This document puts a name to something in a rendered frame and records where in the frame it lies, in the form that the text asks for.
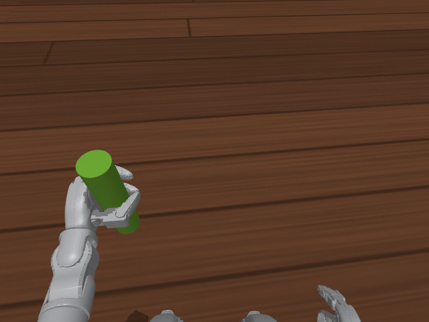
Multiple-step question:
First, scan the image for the left robot arm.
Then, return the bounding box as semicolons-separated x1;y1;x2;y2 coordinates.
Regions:
37;227;99;322

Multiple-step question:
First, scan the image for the can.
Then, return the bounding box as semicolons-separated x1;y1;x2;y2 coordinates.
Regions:
76;150;140;234

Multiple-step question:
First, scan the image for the left robot hand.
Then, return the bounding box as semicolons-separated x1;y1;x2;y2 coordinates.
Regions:
64;165;141;233

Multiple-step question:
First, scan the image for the right robot hand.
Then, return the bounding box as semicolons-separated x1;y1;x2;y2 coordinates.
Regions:
317;285;361;322

